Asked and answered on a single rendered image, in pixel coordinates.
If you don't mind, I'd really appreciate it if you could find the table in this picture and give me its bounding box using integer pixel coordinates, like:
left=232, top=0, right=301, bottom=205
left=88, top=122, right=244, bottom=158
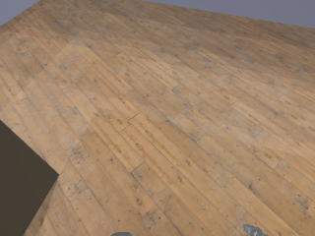
left=0, top=120, right=59, bottom=236

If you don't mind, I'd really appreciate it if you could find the robot right hand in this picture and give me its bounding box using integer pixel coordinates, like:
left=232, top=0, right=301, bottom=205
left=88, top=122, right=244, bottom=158
left=243, top=224, right=269, bottom=236

